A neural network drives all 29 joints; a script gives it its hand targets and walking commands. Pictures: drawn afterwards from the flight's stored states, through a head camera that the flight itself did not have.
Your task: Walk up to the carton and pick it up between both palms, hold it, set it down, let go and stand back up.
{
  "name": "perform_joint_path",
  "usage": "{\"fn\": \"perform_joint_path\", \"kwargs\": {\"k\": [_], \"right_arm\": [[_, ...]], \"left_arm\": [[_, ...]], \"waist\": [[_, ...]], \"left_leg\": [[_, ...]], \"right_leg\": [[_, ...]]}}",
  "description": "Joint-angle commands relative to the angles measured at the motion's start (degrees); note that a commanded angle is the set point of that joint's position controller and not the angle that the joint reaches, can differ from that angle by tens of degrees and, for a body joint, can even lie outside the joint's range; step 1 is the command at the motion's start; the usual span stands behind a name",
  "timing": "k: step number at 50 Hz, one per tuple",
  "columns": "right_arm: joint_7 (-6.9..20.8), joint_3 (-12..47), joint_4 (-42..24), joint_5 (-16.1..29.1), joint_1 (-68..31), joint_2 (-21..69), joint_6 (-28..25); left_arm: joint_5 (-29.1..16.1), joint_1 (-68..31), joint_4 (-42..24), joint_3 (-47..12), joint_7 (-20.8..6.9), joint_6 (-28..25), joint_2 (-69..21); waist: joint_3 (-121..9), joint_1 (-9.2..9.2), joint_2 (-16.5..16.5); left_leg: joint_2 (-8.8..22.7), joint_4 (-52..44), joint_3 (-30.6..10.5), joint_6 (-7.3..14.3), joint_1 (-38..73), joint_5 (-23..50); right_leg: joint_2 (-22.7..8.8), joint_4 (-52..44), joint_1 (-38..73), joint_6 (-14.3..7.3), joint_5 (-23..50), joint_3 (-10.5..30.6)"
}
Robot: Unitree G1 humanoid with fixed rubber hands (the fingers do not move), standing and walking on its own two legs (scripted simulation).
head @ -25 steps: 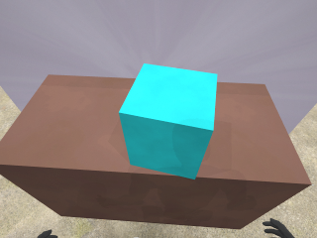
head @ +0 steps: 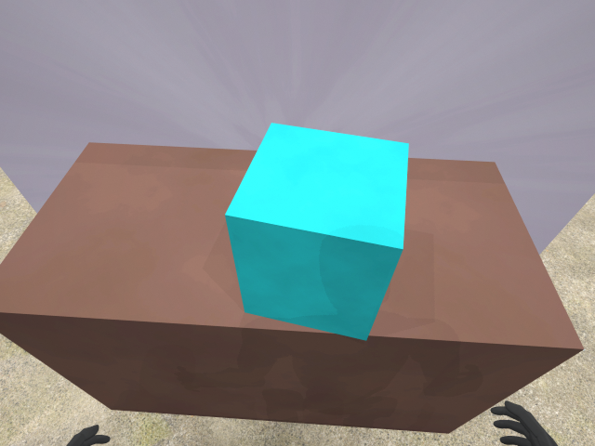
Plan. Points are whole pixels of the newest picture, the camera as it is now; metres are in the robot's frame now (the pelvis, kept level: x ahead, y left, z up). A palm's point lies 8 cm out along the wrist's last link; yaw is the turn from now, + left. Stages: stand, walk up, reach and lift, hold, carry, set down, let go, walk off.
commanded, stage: walk up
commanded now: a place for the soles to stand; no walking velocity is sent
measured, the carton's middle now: (320, 234) +0.43 +0.00 +0.03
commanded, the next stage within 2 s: reach and lift in 0.24 s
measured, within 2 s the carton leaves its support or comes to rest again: neither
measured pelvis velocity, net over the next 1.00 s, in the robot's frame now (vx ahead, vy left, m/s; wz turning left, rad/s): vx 0.00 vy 0.01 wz -0.01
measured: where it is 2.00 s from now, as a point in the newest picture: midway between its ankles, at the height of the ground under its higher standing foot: outside the picture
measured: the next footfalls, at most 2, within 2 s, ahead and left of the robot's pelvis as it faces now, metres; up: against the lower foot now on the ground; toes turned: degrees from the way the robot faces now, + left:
none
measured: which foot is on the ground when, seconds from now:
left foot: down 0.00-1.00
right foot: down 0.00-1.00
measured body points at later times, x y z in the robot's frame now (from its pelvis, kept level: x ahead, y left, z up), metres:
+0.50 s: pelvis +0.00 -0.01 +0.01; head +0.03 +0.02 +0.45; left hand +0.19 +0.29 -0.07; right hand +0.16 -0.31 -0.06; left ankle +0.05 +0.12 -0.72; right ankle -0.01 -0.11 -0.72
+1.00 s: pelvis +0.00 +0.01 +0.03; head +0.02 +0.04 +0.47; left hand +0.20 +0.29 -0.03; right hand +0.17 -0.23 -0.03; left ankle +0.05 +0.12 -0.72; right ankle -0.01 -0.11 -0.72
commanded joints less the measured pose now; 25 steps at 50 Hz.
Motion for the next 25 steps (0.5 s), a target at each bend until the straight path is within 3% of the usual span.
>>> {"fn": "perform_joint_path", "kwargs": {"k": [1,2,3,6,7,8,9,11,12,13,14,15,17,20,23,24,25], "right_arm": [[-0.4,-3.8,2.6,-1.4,-0.3,-11.4,-1.2],[-0.4,-3.4,2.2,-1.6,-1.8,-11.6,-1.1],[-0.3,-3.2,1.9,-1.5,-2.1,-10.5,-1.2],[-0.2,-3.2,2.1,-1.0,-0.7,-10.6,-0.9],[-0.1,-3.2,2.9,-0.9,-0.8,-9.8,-1.1],[-0.1,-3.1,3.3,-0.9,-0.9,-10.1,-0.9],[-0.1,-3.2,2.8,-1.2,-1.5,-10.6,-0.8],[-0.2,-3.4,3.0,-1.6,-0.4,-11.6,-1.2],[-0.4,-3.6,2.9,-1.6,-1.9,-11.5,-1.1],[2.9,-12.1,23.0,-9.1,-17.6,-3.2,-11.2],[4.3,-12.2,26.2,-9.8,-14.6,-5.3,-12.9],[4.3,-12.7,24.6,-9.1,-14.9,-5.6,-13.8],[4.3,-13.5,20.0,-6.9,-16.0,-5.4,-16.3],[2.5,-11.1,14.3,-4.2,-9.2,-3.4,-17.6],[2.0,-8.9,10.9,-1.0,-6.6,-3.2,-18.5],[1.5,-6.8,11.1,-1.0,-5.4,-1.2,-19.0],[1.1,-5.9,10.6,-0.7,-5.8,-0.9,-18.6]], "left_arm": [[0.4,-4.0,-2.2,2.1,1.0,-0.7,8.7],[0.4,-2.4,-2.8,1.9,1.1,-0.5,9.7],[0.7,-2.9,-2.0,2.2,1.3,-0.8,10.0],[0.6,-3.8,-2.8,2.6,1.0,-1.0,11.1],[0.9,-4.0,-2.4,1.9,1.0,-1.2,9.8],[0.8,-5.1,-2.7,2.6,1.0,-1.1,10.1],[0.6,-4.5,-3.0,2.6,1.1,-0.8,10.6],[0.6,-3.9,-3.1,1.9,1.1,-0.4,9.6],[0.7,-3.8,-2.1,2.4,1.2,-0.4,10.0],[1.0,-22.4,-19.1,0.0,3.9,9.0,5.1],[1.9,-19.7,-20.1,0.2,4.6,12.8,3.6],[1.2,-18.9,-21.6,0.6,4.3,14.7,3.6],[-0.4,-15.9,-24.2,2.0,4.0,15.9,4.1],[0.4,-9.2,-24.2,3.1,3.0,16.2,3.5],[1.9,-3.9,-24.2,4.7,2.1,15.6,3.9],[2.1,-3.1,-23.4,5.1,1.7,15.1,3.2],[2.3,-3.5,-24.3,5.2,1.2,15.3,3.6]], "waist": [[-6.0,0.01,0.4],[-6.0,0.94,1.6],[-3.3,0.57,1.9],[-5.6,-0.06,1.1],[-7.2,-0.38,-0.5],[-2.9,-0.67,-3.3],[-4.5,-0.62,1.4],[-7.8,0.02,2.5],[-5.4,0.5,1.7],[2.5,-3.34,6.5],[5.5,-5.3,6.7],[3.1,-6.45,4.6],[-5.7,-2.99,-2.1],[-10.2,-1.81,-5.4],[-11.5,0.15,-6.1],[-10.5,1.02,-3.4],[-9.1,0.46,-2.8]], "left_leg": [[6.6,-7.6,-10.1,5.3,2.8,11.8],[6.9,-7.9,-11.0,6.2,2.6,9.1],[6.1,-6.7,-8.8,4.6,-0.3,9.6],[4.4,-6.0,-5.6,3.8,4.1,10.8],[4.7,-6.2,-6.6,3.8,5.1,10.6],[4.4,-5.9,-5.6,3.3,3.0,10.8],[4.1,-5.7,-4.5,3.8,5.0,10.8],[6.6,-7.9,-9.7,5.2,3.8,10.4],[6.7,-8.7,-10.6,5.5,0.7,10.2],[7.0,-10.6,4.9,-2.6,1.9,-6.9],[7.6,-11.5,4.9,-1.7,0.8,-9.6],[8.0,-10.1,6.3,-0.8,0.8,-7.2],[5.1,-6.5,7.1,-0.6,11.0,1.5],[2.7,-8.4,7.7,0.1,19.5,9.9],[2.2,-10.3,6.8,-1.0,21.2,16.4],[1.1,-11.2,7.5,-1.0,19.1,14.7],[0.9,-12.4,7.3,-0.9,19.9,13.8]], "right_leg": [[-5.0,-7.5,4.4,-2.7,3.6,5.4],[-5.0,-8.1,4.4,-2.4,3.3,6.3],[-7.0,-10.1,4.7,-3.2,3.6,7.5],[-7.2,-11.7,3.3,-3.9,2.0,7.5],[-7.8,-12.0,3.9,-3.8,3.9,9.3],[-6.8,-12.1,2.5,-3.6,3.7,7.6],[-7.5,-10.7,1.2,-3.6,2.7,7.7],[-5.0,-7.0,5.4,-2.8,6.1,5.9],[-5.1,-5.9,5.3,-2.8,4.4,4.9],[0.9,-4.3,-5.2,-0.9,-0.5,-2.9],[1.6,-3.5,-4.2,-1.2,-0.1,-3.5],[1.0,-3.4,-2.3,-1.1,4.3,-3.8],[0.4,-8.3,-4.7,-1.3,7.3,-1.7],[0.2,-12.1,2.5,0.3,21.5,-0.6],[0.9,-12.5,7.6,1.3,30.6,-1.1],[-0.4,-13.2,9.4,1.3,30.7,-0.2],[-0.5,-14.4,9.9,1.6,31.5,0.1]]}}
